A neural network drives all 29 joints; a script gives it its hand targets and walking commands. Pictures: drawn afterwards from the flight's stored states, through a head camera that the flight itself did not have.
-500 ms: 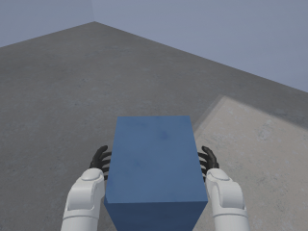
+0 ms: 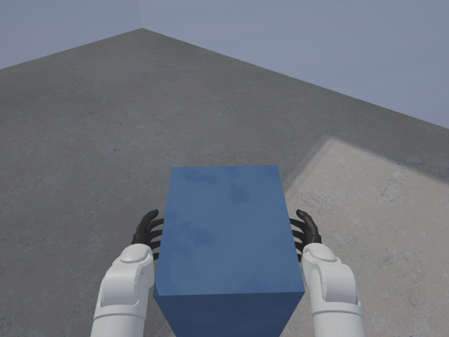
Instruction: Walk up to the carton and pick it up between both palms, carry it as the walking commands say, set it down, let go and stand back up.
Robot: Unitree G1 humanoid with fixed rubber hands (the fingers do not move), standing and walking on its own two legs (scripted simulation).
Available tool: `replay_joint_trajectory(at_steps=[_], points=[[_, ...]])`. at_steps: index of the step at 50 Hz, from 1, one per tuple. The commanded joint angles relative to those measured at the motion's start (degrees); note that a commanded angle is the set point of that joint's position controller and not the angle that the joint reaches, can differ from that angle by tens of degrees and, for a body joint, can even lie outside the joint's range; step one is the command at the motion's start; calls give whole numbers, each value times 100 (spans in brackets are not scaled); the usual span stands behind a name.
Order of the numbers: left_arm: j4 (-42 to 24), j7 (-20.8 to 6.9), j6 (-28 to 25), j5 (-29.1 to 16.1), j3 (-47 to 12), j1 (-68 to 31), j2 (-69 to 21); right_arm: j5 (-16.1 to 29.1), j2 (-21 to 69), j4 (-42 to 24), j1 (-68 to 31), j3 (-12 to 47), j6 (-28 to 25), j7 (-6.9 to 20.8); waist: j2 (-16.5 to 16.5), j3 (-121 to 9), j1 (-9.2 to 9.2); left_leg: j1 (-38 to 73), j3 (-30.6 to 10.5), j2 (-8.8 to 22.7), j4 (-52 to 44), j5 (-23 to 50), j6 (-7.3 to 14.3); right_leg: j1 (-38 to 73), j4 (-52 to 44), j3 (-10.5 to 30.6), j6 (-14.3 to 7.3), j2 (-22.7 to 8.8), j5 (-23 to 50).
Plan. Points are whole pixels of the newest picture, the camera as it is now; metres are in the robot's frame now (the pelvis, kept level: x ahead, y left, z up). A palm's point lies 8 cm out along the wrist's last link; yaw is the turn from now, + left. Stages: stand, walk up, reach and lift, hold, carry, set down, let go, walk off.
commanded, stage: hold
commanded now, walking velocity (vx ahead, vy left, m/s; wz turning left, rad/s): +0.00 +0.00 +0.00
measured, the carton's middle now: (226, 254) +0.30 +0.00 -0.03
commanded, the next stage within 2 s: set down in 0.18 s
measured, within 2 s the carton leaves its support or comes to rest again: neither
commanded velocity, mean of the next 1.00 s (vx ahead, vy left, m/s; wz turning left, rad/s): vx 0.00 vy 0.00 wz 0.00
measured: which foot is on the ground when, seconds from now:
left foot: down 0.00-1.00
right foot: down 0.00-1.00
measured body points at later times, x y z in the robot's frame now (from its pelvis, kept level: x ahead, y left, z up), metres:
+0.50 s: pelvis -0.02 -0.03 +0.00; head -0.06 -0.04 +0.45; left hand +0.27 +0.13 +0.01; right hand +0.29 -0.17 +0.01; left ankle +0.03 +0.09 -0.73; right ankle +0.04 -0.12 -0.73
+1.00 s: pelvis +0.00 -0.01 +0.00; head +0.07 -0.01 +0.44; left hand +0.31 +0.15 -0.05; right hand +0.32 -0.15 -0.05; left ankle +0.03 +0.09 -0.73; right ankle +0.04 -0.12 -0.73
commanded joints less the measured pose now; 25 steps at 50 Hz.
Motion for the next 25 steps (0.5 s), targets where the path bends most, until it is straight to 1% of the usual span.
replay_joint_trajectory(at_steps=[1, 2, 3, 4, 5, 6, 7, 8, 9, 10, 11, 12, 13, 14, 15, 16, 17, 18, 19, 20, 21, 22, 23, 24, 25], points=[[-610, -1264, -197, -867, -3307, -3588, -5017, 842, 4685, -850, -3341, 3048, -147, 1298, 297, -1037, -348, 782, -1246, -253, -1288, 1282, 23, 2073, -761, 747, -270, 713, 1056], [-936, -1249, -271, -906, -3410, -3729, -5047, 880, 4675, -1048, -3463, 3103, -239, 1282, 223, -1305, -303, 947, -1242, -270, -1211, 1517, 25, 1941, -770, 782, -260, 723, 1187], [-873, -1246, -320, -899, -3465, -3804, -4958, 877, 4795, -939, -3422, 3138, -259, 1294, 69, -1277, -329, 819, -1253, -296, -1173, 1233, 21, 1918, -775, 796, -256, 739, 940], [-741, -1339, -352, -1066, -3701, -3718, -5203, 920, 4825, -1242, -3442, 3235, -351, 1310, 317, -1608, -497, 1045, -1185, -338, -1127, 1584, -5, 2035, -764, 816, -247, 707, 1427], [-846, -1365, -342, -1105, -3645, -3882, -5040, 912, 4993, -768, -3180, 3181, -274, 1283, 228, -1210, -462, 887, -1161, -377, -1163, 1249, -21, 1893, -829, 827, -238, 660, 1114], [-707, -1390, -361, -947, -3317, -3678, -4934, 978, 4879, -888, -3443, 3274, -321, 1309, 325, -1170, -118, 620, -1172, -321, -1184, 1039, 10, 2011, -823, 846, -255, 679, 784], [-647, -1391, -362, -984, -3347, -3922, -5008, 917, 4865, -1015, -3856, 3199, -282, 1301, 33, -1199, -308, 522, -1193, -308, -1227, 738, 67, 2090, -810, 874, -189, 651, 686], [-263, -1421, -309, -838, -3049, -3759, -4769, 904, 4829, -887, -3859, 3134, -262, 1266, -78, -849, -159, 608, -1068, -396, -1147, 338, 56, 1722, -991, 1029, -210, 508, 39], [-256, -1522, -337, -839, -3072, -4171, -4793, 740, 4885, -741, -4000, 2958, -242, 1253, -224, -915, -273, 545, -1093, -412, -1174, 13, 93, 1625, -1076, 983, -203, 533, -368], [66, -1477, -377, -725, -2511, -3994, -4607, 865, 5248, -56, -4393, 3371, -406, 1471, -278, -914, 591, 456, -934, -394, -1034, -43, -7, 1376, -829, 960, -207, 441, -505], [262, -1463, -378, -606, -2246, -4446, -4416, 532, 5187, 468, -4336, 2870, -358, 1395, -177, -722, 378, 508, -764, -480, -992, -254, -2, 1177, -957, 992, -227, 370, -792], [643, -1520, -451, -436, -1987, -4439, -4336, 480, 5328, 797, -4352, 2752, -448, 1454, -314, -677, 504, 447, -766, -485, -932, -383, 22, 983, -963, 1021, -190, 376, -1144], [1004, -1575, -507, -487, -1969, -4441, -4500, 605, 5203, 772, -4756, 2745, -551, 1495, -335, -706, 478, 408, -748, -436, -890, -635, 46, 916, -987, 1032, -236, 393, -1451], [1396, -1661, -538, -451, -1785, -4592, -4503, 409, 5301, 1199, -4673, 2436, -569, 1471, -454, -385, 294, 196, -750, -479, -751, -681, 82, 831, -1092, 1107, -245, 304, -1790], [1431, -1720, -631, -513, -1918, -4929, -4670, 295, 5402, 1648, -4441, 2174, -709, 1483, -135, -633, 35, 269, -777, -444, -807, -669, 29, 834, -1031, 1117, -299, 343, -1479], [1518, -1807, -774, -460, -1721, -5428, -4449, 161, 5566, 1921, -4523, 1959, -789, 1476, -278, -515, 49, 107, -743, -477, -768, -948, 34, 838, -1138, 1136, -282, 314, -1905], [1337, -1830, -930, -671, -2113, -5769, -5042, 331, 5730, 1688, -4747, 2193, -1052, 1536, 48, -1062, 37, 109, -767, -436, -697, -766, -35, 1158, -969, 1153, -351, 331, -1396], [1630, -1902, -1050, -612, -1825, -5755, -4933, 354, 6009, 1939, -4958, 2136, -1155, 1530, -226, -1062, 172, 150, -777, -436, -530, -614, 6, 937, -1033, 1319, -292, 244, -1540], [1724, -1919, -1137, -527, -1902, -5510, -5085, 444, 6054, 1704, -5297, 2220, -1293, 1546, -136, -1008, 255, -172, -769, -460, -537, -373, 30, 1129, -846, 1187, -208, 335, -919], [1899, -1880, -1175, -368, -1823, -5074, -5239, 468, 6237, 1810, -5196, 2238, -1377, 1555, -176, -1275, 279, -29, -881, -387, -534, -205, 104, 1152, -683, 1207, -199, 351, -536], [1901, -1919, -1304, -511, -1857, -5694, -5346, 540, 6244, 1721, -5578, 2175, -1477, 1539, -212, -1418, 242, -114, -804, -399, -405, -429, 65, 1255, -811, 1350, -241, 252, -982], [1899, -1935, -1397, -324, -1853, -5656, -5356, 395, 6306, 1834, -5375, 2040, -1572, 1547, 38, -1307, 105, -445, -791, -454, -452, -492, 22, 1349, -733, 1259, -229, 351, -847], [2240, -1957, -1452, -222, -1499, -5661, -5124, 273, 6258, 1959, -5732, 1911, -1636, 1533, -408, -971, 145, -404, -822, -440, -339, -551, 103, 942, -669, 1224, -163, 378, -969], [2744, -1972, -1455, -61, -1182, -5315, -5127, 336, 6154, 1993, -5660, 1935, -1686, 1521, -153, -721, 358, -1048, -810, -490, -267, -581, 114, 1299, -744, 1386, -180, 323, -1098], [2741, -1956, -1531, 16, -1112, -5550, -5098, 54, 6064, 2606, -5137, 1543, -1646, 1558, -24, -485, 50, -751, -786, -467, -403, -859, 95, 1087, -771, 1287, -209, 352, -1411]])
